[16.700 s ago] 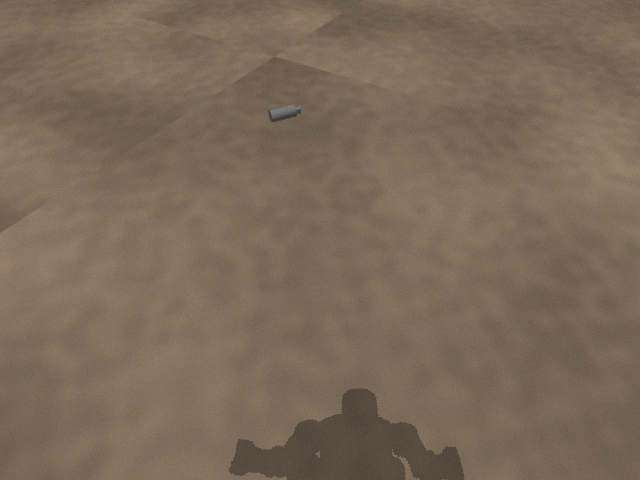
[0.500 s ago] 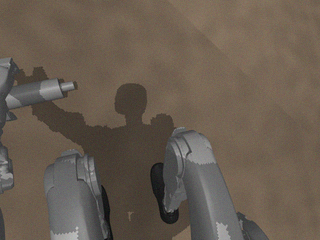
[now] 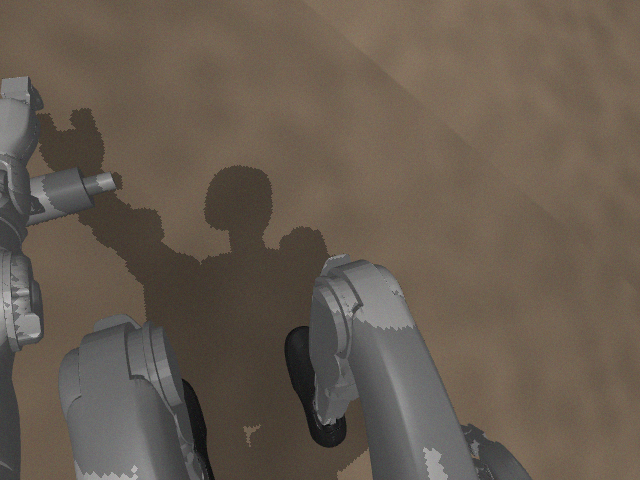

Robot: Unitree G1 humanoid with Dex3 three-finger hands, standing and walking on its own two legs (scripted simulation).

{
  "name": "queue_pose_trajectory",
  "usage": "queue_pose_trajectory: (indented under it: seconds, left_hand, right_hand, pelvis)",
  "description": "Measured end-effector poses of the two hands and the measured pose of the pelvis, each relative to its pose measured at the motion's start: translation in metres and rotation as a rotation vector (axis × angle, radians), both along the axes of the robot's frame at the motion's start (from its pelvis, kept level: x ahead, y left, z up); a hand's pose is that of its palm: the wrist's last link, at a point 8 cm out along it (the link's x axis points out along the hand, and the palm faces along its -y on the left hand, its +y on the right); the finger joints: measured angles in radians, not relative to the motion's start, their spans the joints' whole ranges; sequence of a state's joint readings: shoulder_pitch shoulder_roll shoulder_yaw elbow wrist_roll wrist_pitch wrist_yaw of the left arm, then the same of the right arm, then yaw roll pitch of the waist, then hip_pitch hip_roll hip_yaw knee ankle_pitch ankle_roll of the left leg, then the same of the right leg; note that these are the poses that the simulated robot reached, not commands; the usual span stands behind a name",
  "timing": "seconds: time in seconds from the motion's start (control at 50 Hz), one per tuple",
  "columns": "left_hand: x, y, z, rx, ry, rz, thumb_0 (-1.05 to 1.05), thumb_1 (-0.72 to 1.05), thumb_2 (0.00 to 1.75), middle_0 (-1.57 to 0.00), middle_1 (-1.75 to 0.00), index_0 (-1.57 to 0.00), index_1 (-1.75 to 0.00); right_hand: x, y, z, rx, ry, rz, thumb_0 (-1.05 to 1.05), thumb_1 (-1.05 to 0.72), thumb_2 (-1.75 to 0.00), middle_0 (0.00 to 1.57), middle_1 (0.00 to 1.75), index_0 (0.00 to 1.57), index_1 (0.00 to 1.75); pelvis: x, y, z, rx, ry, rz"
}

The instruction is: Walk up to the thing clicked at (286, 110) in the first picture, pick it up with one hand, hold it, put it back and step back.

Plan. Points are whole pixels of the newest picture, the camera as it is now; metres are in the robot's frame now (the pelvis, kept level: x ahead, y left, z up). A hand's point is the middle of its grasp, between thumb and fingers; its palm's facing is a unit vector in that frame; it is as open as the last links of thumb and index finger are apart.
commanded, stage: approach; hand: left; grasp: from above
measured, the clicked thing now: (44, 198) +0.51 +0.27 -0.29
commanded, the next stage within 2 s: close in in 0.28 s
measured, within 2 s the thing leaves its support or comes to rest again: neither
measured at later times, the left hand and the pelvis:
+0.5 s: hand out of the picture +0.48 +0.29 -0.18, palm faces -0.44 -0.10 -0.89, open 14.1 cm; pelvis +0.00 +0.00 +0.00, yaw +0 degrees
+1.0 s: hand (23, 205) +0.48 +0.28 -0.24, palm faces -0.48 -0.13 -0.87, open 14.3 cm; pelvis +0.00 +0.00 -0.01, yaw -2 degrees
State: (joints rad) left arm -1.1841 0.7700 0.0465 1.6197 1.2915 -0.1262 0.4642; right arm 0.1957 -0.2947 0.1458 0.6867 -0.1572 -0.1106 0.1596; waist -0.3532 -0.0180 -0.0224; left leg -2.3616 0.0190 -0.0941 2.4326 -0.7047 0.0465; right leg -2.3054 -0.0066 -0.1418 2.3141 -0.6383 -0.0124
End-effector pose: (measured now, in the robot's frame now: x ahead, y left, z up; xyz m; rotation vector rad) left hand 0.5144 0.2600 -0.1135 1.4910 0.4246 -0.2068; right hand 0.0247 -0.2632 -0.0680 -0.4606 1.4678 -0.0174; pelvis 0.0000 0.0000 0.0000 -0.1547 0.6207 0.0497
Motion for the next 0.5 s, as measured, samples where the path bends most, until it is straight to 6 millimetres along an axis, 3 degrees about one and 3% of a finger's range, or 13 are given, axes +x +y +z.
queue_pose_trajectory:
  seconds: [0.12, 0.24, 0.36, 0.5]
  left_hand:
    - [0.002, -0.003, -0.003, 0.020, 0.034, 0.059, 0.00, -0.51, 1.00, -0.13, -0.97, -0.13, -0.99]
    - [-0.019, 0.019, -0.013, 0.023, 0.104, 0.104, 0.00, -0.54, 1.01, -0.11, -1.00, -0.10, -1.02]
    - [-0.037, 0.040, -0.017, 0.011, 0.123, 0.070, 0.00, -0.56, 1.03, -0.09, -1.02, -0.09, -1.04]
    - [-0.029, 0.033, -0.013, -0.016, 0.062, 0.005, 0.00, -0.56, 1.05, -0.09, -1.03, -0.09, -1.04]
  right_hand:
    - [-0.018, 0.003, -0.001, 0.027, 0.024, -0.044, 0.00, -0.90, -0.89, 0.20, 0.30, 0.20, 0.30]
    - [-0.024, 0.006, -0.007, 0.050, 0.049, -0.056, 0.00, -0.90, -0.89, 0.20, 0.30, 0.20, 0.30]
    - [-0.010, 0.002, -0.010, 0.035, 0.055, -0.012, 0.00, -0.91, -0.89, 0.20, 0.30, 0.20, 0.30]
    - [0.017, -0.002, -0.005, -0.009, 0.013, 0.045, 0.00, -0.91, -0.89, 0.20, 0.30, 0.20, 0.30]
  pelvis:
    - [-0.001, -0.001, 0.000, 0.003, -0.004, -0.009]
    - [-0.003, -0.002, -0.001, 0.007, -0.018, -0.009]
    - [-0.003, -0.001, -0.002, 0.003, -0.023, 0.001]
    - [0.000, 0.001, -0.002, -0.007, -0.015, 0.010]
